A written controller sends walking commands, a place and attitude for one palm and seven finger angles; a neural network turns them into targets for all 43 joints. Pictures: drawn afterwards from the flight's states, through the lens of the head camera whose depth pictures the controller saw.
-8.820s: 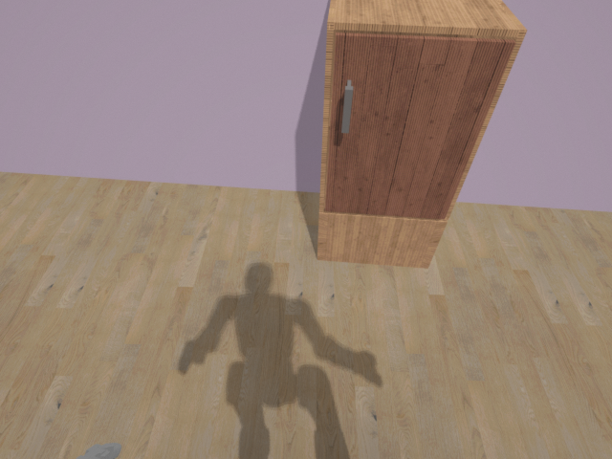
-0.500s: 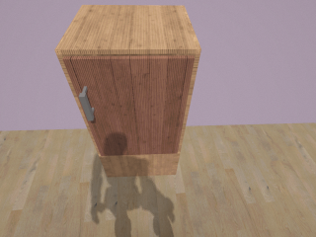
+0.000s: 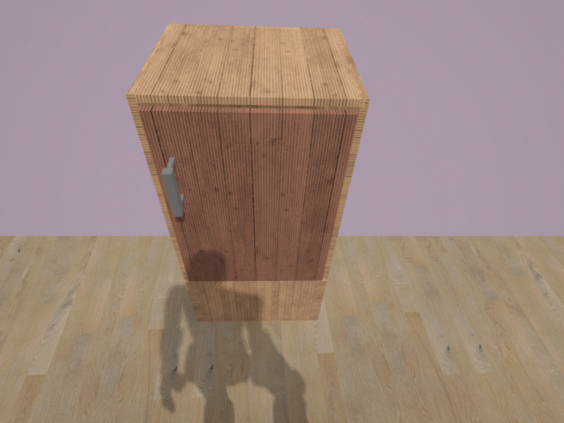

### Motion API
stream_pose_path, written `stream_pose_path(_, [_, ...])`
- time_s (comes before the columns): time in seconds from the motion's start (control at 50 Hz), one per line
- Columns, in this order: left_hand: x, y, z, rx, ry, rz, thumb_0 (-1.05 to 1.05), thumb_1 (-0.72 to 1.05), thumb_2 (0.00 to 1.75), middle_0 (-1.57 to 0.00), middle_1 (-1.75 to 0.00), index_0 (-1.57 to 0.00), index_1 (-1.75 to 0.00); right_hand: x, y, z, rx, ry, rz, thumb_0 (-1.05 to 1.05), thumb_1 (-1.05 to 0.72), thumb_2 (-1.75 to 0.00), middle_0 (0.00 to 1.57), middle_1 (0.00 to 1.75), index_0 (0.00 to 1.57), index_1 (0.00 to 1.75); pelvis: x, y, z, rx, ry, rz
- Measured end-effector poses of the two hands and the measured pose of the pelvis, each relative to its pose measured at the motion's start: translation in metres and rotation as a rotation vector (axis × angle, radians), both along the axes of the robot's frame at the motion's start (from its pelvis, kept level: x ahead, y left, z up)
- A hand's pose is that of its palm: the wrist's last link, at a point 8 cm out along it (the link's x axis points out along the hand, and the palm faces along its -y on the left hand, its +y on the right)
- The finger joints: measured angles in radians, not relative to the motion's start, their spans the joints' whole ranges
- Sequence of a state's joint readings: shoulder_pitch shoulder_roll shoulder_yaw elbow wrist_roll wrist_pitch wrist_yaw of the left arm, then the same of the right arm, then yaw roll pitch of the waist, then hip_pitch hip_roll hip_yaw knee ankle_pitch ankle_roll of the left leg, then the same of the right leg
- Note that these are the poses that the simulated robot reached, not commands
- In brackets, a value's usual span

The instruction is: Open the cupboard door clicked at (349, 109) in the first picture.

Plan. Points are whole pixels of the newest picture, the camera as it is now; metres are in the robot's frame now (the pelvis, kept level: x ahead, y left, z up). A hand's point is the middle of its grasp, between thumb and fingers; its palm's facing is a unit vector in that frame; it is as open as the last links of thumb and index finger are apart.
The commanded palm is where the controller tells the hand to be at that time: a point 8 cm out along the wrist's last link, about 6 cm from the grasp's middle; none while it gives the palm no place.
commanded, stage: come to a stop and stand still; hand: left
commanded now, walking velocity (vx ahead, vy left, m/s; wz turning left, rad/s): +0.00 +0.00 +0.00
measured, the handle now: (175, 187) +0.58 +0.27 -0.03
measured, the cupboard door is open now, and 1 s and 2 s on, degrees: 0 0 0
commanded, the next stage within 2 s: look again from close up in 0.24 s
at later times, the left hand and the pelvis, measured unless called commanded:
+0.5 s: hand out of the picture -0.03 +0.14 -0.18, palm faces +0.05 -0.99 -0.13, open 7.4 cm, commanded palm none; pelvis +0.00 -0.01 +0.00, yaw -1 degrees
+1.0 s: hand out of the picture -0.01 +0.13 -0.18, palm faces +0.06 -0.99 -0.13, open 7.4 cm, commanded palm none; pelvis +0.01 -0.02 +0.00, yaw +0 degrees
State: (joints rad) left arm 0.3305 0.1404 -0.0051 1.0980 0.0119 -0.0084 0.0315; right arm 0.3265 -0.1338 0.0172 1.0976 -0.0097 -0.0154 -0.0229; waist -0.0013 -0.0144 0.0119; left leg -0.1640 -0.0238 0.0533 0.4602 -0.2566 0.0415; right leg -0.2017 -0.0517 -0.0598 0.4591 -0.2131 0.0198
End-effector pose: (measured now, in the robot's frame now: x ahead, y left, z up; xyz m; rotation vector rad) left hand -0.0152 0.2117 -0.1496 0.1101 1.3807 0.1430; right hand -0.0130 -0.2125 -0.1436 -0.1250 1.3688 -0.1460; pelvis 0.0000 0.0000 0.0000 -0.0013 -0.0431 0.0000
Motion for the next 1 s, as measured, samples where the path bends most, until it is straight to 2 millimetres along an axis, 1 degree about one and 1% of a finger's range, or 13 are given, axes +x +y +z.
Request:
stream_pose_path(0.14, [-0.018, -0.009, -0.001, -0.019, 0.04, 0.014, 0.01, 0.9, 0.9, -0.2, -0.3, -0.2, -0.3, -0.016, 0.006, -0.001, 0.014, 0.041, -0.018, 0.0, -0.9, -0.89, 0.2, 0.3, 0.2, 0.29, -0.002, -0.001, 0.0, 0.0, 0.004, -0.001])
stream_pose_path(0.28, [-0.025, -0.018, -0.002, -0.033, 0.058, 0.023, 0.01, 0.9, 0.9, -0.2, -0.3, -0.2, -0.3, -0.021, 0.008, -0.002, 0.019, 0.053, -0.028, 0.0, -0.9, -0.89, 0.2, 0.3, 0.2, 0.29, -0.003, -0.002, 0.0, 0.0, 0.006, -0.004])
stream_pose_path(0.4, [-0.022, -0.023, -0.002, -0.038, 0.051, 0.023, 0.01, 0.9, 0.9, -0.2, -0.3, -0.2, -0.3, -0.018, 0.007, -0.003, 0.022, 0.043, -0.032, 0.0, -0.9, -0.89, 0.2, 0.3, 0.2, 0.29, -0.002, -0.005, 0.0, 0.001, 0.007, -0.007])
stream_pose_path(0.58, [-0.012, -0.026, -0.002, -0.035, 0.025, 0.02, 0.01, 0.9, 0.9, -0.2, -0.3, -0.2, -0.3, -0.011, 0.005, -0.003, 0.025, 0.027, -0.033, 0.0, -0.9, -0.89, 0.2, 0.3, 0.2, 0.29, 0.0, -0.009, -0.001, 0.001, 0.008, -0.01])
stream_pose_path(0.7, [-0.006, -0.027, -0.002, -0.03, 0.016, 0.015, 0.01, 0.91, 0.9, -0.2, -0.3, -0.2, -0.3, -0.009, 0.002, -0.003, 0.023, 0.027, -0.036, 0.0, -0.91, -0.89, 0.2, 0.3, 0.2, 0.29, 0.002, -0.011, 0.0, 0.001, 0.009, -0.012])
stream_pose_path(1.0, [-0.003, -0.03, -0.001, -0.028, 0.02, 0.022, 0.01, 0.91, 0.9, -0.19, -0.3, -0.2, -0.3, -0.01, -0.003, -0.003, 0.024, 0.051, -0.032, 0.0, -0.9, -0.89, 0.2, 0.3, 0.2, 0.29, 0.006, -0.016, 0.0, 0.0, 0.012, -0.006])
